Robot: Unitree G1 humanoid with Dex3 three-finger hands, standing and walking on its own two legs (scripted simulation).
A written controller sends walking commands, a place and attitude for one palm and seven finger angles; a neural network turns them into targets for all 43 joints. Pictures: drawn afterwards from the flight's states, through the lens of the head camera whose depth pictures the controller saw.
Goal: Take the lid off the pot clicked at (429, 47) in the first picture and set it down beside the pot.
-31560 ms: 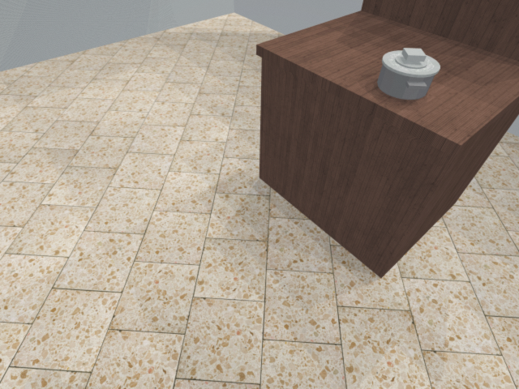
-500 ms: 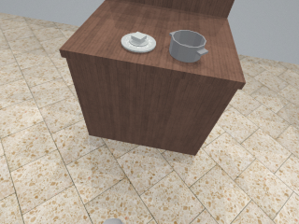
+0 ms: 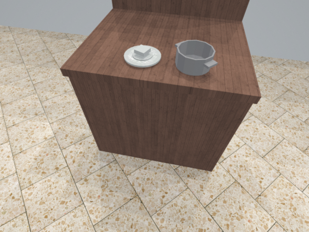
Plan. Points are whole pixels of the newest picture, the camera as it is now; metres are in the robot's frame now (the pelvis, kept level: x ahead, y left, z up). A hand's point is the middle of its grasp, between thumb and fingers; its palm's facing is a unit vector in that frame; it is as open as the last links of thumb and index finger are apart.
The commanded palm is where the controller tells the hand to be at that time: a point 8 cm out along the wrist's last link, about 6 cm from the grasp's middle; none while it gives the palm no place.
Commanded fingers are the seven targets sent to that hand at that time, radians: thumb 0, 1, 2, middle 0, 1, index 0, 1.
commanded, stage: stop stepping back and stand still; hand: left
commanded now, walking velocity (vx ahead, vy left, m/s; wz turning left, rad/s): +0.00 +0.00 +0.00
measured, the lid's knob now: (142, 50) +0.83 +0.09 +0.02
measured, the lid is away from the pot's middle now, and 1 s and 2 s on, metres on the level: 0.23 0.23 0.23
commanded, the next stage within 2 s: let the arm hang, fingers relaxed in 0.20 s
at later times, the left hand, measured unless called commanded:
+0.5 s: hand out of the picture +0.02 +0.18 -0.17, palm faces +0.03 -0.98 -0.20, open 7.3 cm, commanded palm none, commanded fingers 0.00 0.90 0.90 -0.20 -0.30 -0.20 -0.30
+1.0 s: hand out of the picture -0.01 +0.18 -0.17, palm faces +0.03 -0.98 -0.18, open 7.3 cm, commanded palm none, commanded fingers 0.00 0.90 0.90 -0.20 -0.30 -0.20 -0.30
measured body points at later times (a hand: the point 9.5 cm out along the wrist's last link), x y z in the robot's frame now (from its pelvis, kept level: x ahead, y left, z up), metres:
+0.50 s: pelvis +0.00 +0.00 +0.00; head +0.01 +0.01 +0.45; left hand +0.02 +0.23 -0.16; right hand -0.01 -0.22 -0.15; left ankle -0.05 +0.13 -0.73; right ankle -0.04 -0.13 -0.73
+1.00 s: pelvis -0.02 +0.01 +0.00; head +0.00 +0.02 +0.45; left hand -0.01 +0.23 -0.16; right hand -0.03 -0.20 -0.15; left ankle -0.05 +0.13 -0.73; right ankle -0.04 -0.13 -0.73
